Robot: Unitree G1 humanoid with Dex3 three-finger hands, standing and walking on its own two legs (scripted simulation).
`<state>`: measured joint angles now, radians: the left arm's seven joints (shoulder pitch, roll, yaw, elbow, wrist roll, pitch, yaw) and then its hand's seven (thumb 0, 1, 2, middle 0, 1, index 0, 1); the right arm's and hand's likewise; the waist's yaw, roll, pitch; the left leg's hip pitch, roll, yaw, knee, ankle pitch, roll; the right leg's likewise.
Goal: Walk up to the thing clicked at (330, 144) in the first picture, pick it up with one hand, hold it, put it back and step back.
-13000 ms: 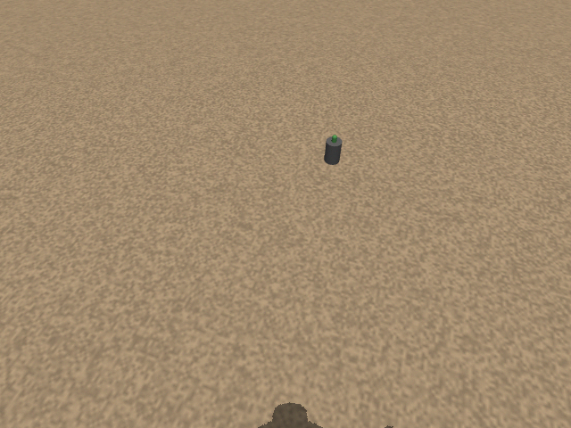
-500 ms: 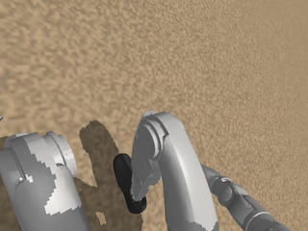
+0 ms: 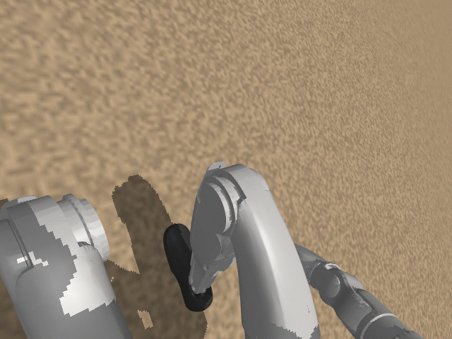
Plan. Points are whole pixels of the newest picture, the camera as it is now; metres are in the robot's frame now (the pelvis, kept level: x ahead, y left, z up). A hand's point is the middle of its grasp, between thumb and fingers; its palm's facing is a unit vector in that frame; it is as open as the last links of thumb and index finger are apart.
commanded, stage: settle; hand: left
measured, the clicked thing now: out of the picture +0.41 +0.29 -0.19
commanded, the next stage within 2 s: lift in 1.92 s
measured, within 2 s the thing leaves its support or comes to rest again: leaves its support in 0.24 s
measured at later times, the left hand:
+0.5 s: hand out of the picture +0.39 +0.30 -0.12, palm faces +0.38 -0.93 -0.02, open 11.1 cm
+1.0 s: hand out of the picture +0.38 +0.30 -0.02, palm faces +0.35 -0.93 -0.07, open 11.1 cm
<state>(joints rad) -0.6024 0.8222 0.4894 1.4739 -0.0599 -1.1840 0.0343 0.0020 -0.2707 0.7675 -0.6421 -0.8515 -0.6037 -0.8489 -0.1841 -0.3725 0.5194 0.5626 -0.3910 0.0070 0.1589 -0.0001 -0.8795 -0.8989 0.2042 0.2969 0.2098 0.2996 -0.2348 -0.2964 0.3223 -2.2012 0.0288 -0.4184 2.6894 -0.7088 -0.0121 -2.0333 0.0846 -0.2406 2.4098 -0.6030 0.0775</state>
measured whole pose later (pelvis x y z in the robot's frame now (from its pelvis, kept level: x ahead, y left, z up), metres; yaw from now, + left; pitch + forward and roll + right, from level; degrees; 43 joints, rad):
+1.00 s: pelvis +0.02 -0.02 +0.05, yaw +8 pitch +27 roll -10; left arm -0.44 0.47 0.36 0.80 -0.14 -0.70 -0.13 0.02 -0.44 1.00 -0.66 -0.94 -0.64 -0.95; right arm -0.01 -0.29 0.14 0.65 -0.13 0.06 0.11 0.00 -0.90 -0.90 0.20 0.30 0.21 0.30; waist -0.11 -0.05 -0.02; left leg -2.25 0.03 -0.20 2.46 -0.70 -0.02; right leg -2.14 -0.01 -0.10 2.35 -0.69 0.04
